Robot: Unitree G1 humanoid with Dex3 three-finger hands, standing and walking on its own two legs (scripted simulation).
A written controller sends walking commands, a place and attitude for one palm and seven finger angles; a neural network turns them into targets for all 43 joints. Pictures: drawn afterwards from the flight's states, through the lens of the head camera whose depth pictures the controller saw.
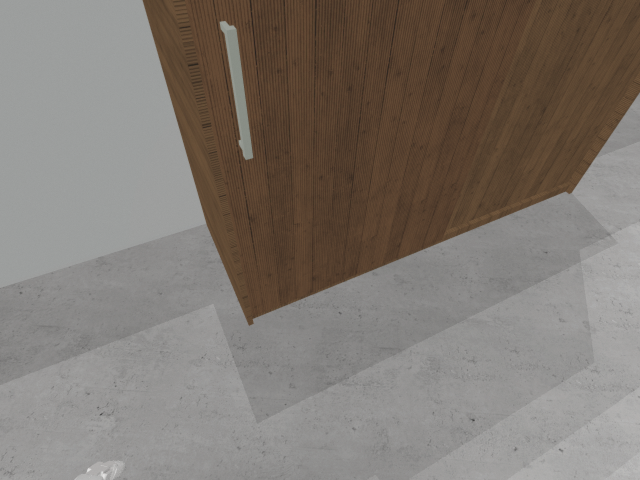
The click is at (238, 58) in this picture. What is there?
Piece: wardrobe's sliding door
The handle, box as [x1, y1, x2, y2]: [220, 21, 252, 159]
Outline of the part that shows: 220,22 220,27 225,34 241,138 240,140 238,140 239,145 243,151 243,155 245,159 252,157 236,29 232,25 229,26 225,21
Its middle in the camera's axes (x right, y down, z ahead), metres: -0.16 -0.27 +0.74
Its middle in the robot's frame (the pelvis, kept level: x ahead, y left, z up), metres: +0.74 +0.21 +0.10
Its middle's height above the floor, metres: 0.87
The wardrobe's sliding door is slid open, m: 0.00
